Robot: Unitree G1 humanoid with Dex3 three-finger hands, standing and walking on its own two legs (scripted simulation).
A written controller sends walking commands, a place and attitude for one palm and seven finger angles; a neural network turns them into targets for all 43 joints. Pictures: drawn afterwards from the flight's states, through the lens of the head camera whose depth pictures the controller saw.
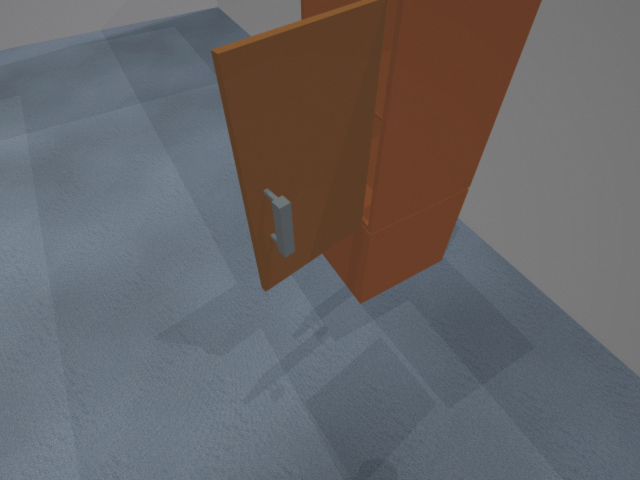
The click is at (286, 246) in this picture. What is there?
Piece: cupboard door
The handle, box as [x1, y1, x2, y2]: [263, 188, 294, 257]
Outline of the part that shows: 267,188 263,190 264,194 271,200 276,232 275,234 273,233 270,235 271,238 277,244 278,250 285,257 294,251 290,202 282,195 277,197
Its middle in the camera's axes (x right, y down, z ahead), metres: -0.09 -0.03 +0.79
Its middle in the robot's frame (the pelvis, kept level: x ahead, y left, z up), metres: +0.60 +0.13 -0.10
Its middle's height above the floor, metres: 0.67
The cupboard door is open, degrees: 100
